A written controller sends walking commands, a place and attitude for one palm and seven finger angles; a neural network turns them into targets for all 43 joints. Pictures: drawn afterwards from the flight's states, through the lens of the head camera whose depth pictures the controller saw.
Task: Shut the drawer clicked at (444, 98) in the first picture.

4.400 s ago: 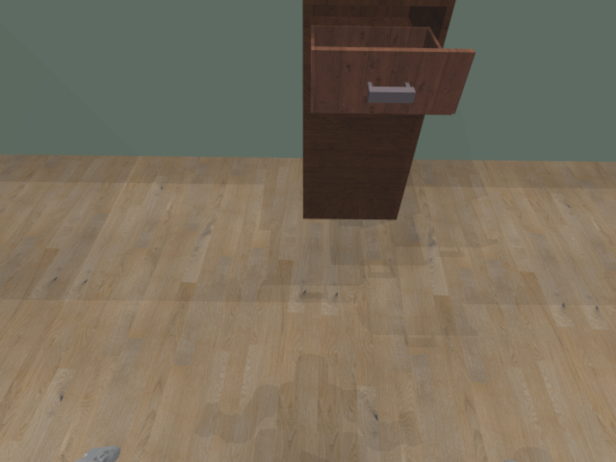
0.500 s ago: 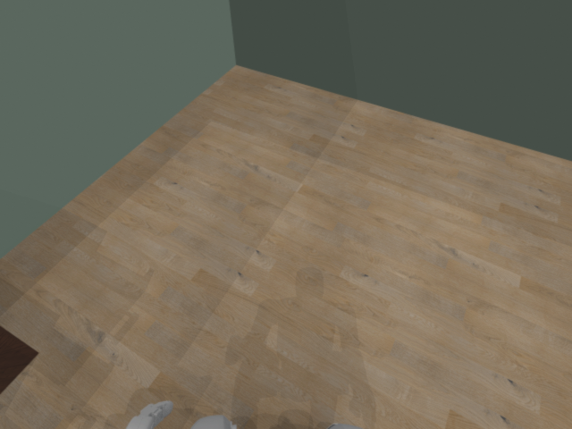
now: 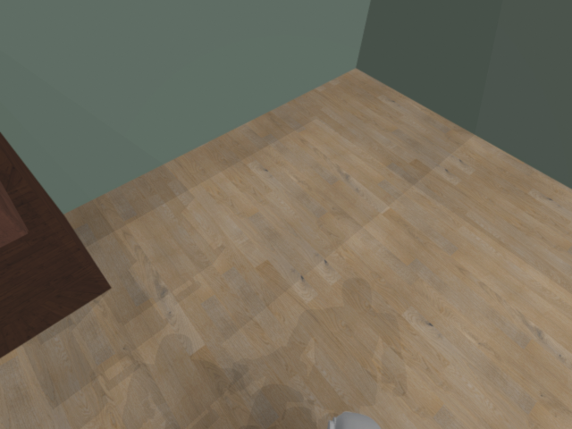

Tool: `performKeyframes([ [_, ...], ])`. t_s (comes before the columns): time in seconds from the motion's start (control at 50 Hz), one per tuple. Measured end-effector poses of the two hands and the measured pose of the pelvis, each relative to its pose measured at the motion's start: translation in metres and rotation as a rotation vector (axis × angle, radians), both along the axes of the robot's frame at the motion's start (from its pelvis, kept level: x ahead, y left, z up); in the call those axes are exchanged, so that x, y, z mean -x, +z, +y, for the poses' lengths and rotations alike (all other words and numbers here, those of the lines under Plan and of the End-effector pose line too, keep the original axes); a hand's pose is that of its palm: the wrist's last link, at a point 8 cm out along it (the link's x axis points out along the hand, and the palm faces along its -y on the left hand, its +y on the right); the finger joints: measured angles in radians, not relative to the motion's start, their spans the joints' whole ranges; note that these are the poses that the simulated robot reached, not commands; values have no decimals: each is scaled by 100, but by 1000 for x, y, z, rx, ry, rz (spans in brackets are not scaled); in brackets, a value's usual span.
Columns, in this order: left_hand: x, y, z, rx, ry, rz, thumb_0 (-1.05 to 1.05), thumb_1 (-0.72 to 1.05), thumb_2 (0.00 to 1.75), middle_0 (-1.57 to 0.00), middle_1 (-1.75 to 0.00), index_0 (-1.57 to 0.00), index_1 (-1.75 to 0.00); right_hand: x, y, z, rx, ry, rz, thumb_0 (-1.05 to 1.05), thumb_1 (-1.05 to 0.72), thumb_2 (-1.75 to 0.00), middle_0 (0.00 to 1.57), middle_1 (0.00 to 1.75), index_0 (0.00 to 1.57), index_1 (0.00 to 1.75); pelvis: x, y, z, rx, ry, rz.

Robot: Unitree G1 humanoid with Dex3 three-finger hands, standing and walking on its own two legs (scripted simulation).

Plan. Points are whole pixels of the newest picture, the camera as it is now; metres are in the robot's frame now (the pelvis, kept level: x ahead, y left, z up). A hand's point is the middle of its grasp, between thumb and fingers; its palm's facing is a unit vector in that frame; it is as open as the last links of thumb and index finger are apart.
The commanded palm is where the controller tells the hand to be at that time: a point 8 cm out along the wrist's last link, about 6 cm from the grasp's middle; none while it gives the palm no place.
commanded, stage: turn to face it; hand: left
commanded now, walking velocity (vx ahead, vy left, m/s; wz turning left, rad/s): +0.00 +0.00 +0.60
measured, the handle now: out of the picture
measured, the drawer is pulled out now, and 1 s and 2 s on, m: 0.30 0.30 0.30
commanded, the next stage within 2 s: take the last steps up to it in 1.14 s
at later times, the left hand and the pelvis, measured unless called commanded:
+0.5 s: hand out of the picture -0.03 +0.14 -0.15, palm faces +0.36 -0.90 -0.25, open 7.4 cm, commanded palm none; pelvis -0.01 -0.06 +0.01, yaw +20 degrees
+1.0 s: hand out of the picture -0.05 +0.18 -0.15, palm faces +0.57 -0.76 -0.30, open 7.4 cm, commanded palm none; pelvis -0.01 -0.06 +0.00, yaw +34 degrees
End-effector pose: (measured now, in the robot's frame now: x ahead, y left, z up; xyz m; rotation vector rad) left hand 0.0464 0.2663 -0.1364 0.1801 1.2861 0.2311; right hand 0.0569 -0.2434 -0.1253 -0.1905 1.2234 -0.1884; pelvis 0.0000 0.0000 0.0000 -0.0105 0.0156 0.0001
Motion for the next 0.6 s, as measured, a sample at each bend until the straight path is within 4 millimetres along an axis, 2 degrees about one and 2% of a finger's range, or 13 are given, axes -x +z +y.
performKeyframes([
  [0.08, 2, 12, -5, -32, 38, -29, 1, 91, 90, -20, -30, -20, -30, -13, -5, -10, -23, 42, 1, 0, -90, -90, 20, 30, 20, 30, 0, 2, -12, -4, 46, -3],
  [0.2, 6, 20, -36, -78, 79, -123, 1, 91, 90, -20, -30, -20, -30, -37, -25, -41, -56, 103, -14, 0, -90, -90, 20, 30, 20, 30, 4, -9, -43, -24, 128, -12],
  [0.28, 27, 29, -59, -72, 133, -136, 1, 91, 90, -20, -30, -20, -30, -58, -20, -55, -52, 166, -16, 1, -90, -90, 20, 30, 20, 30, 6, -2, -55, -43, 194, -25],
  [0.36, 50, 30, -76, -49, 181, -103, 1, 90, 90, -20, -30, -21, -30, -79, -8, -59, -48, 223, -37, 1, -91, -90, 20, 30, 19, 30, 7, 5, -62, -60, 246, -25],
  [0.48, 89, 20, -88, -5, 276, -54, 1, 90, 90, -20, -30, -21, -30, -106, 1, -44, -27, 335, -28, 1, -91, -90, 20, 30, 19, 30, 10, 7, -63, -59, 328, -12],
  [0.6, 142, -1, -75, 27, 400, 10, 1, 90, 90, -20, -30, -21, -30, -137, 6, 3, -4, 474, -74, 1, -91, -90, 20, 30, 19, 30, 16, -2, -47, -33, 409, 2],
])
